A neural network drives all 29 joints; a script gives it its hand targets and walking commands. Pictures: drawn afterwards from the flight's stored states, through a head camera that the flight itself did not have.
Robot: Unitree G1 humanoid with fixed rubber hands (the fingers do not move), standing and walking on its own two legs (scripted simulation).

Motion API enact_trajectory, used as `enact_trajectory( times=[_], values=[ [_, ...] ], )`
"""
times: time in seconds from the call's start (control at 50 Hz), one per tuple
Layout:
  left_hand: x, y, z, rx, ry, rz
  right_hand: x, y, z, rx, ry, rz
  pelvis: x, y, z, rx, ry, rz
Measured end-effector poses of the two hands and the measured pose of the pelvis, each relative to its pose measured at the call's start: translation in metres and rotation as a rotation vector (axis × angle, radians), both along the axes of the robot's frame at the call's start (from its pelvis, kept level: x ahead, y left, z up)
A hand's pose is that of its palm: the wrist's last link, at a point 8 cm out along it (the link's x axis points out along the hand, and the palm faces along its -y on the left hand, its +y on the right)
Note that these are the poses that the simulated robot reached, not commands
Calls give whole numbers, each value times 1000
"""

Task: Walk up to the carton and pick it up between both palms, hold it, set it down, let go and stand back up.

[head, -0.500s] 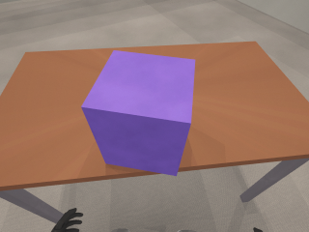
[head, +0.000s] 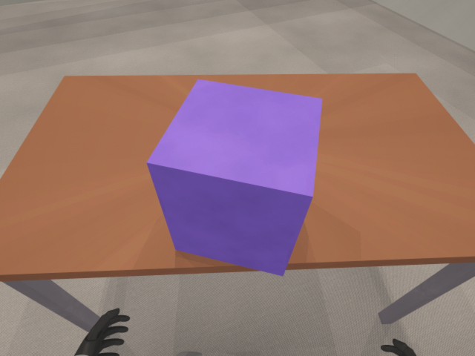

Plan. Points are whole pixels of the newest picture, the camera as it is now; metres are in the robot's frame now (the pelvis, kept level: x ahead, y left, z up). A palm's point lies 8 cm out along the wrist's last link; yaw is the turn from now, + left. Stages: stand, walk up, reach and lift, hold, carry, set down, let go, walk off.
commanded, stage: reach and lift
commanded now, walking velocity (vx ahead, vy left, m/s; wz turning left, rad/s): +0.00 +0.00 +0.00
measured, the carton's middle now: (242, 181) +0.38 +0.02 +0.07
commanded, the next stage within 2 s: none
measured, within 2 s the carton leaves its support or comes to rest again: neither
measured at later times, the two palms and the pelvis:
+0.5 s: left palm (95, 314) +0.19 +0.26 -0.05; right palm (401, 344) +0.15 -0.22 -0.01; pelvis +0.01 +0.03 +0.02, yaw -5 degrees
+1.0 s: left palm (86, 321) +0.17 +0.25 -0.02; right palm (385, 318) +0.18 -0.19 +0.03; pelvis +0.04 +0.04 +0.03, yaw -5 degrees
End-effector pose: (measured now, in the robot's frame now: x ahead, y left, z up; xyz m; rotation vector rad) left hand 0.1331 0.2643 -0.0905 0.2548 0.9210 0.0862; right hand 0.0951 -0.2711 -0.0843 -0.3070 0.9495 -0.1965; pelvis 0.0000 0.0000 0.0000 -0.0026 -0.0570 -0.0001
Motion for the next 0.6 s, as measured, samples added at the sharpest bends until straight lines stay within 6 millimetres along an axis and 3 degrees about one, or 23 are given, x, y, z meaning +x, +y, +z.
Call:
enact_trajectory(
  times=[0.06, 0.12, 0.18, 0.26, 0.38, 0.5, 0.6],
  values=[
    [5, 6, -5, 33, 51, 21, 14, 0, -5, -2, -69, 18, -2, 2, -5, 0, 12, -16],
    [23, 3, -5, 38, 39, 17, 34, 8, -4, 24, -149, 31, -5, 4, -10, 8, -12, -33],
    [44, -9, 7, 8, -33, 0, 46, 21, 4, 56, -213, 44, -4, 6, -7, 10, -41, -39],
    [58, -20, 23, -41, -98, -7, 46, 32, 20, 69, -249, 25, 3, 10, 4, 12, -52, -44],
    [60, -10, 36, -58, -115, -1, 44, 37, 44, 39, -291, -23, 12, 21, 17, 7, -71, -55],
    [57, -6, 40, -56, -112, -22, 58, 49, 71, 51, -379, -20, 15, 33, 24, 2, -77, -88],
    [51, -7, 46, -59, -142, -12, 62, 56, 75, 89, -391, -19, 18, 41, 27, -1, -76, -103]
  ],
)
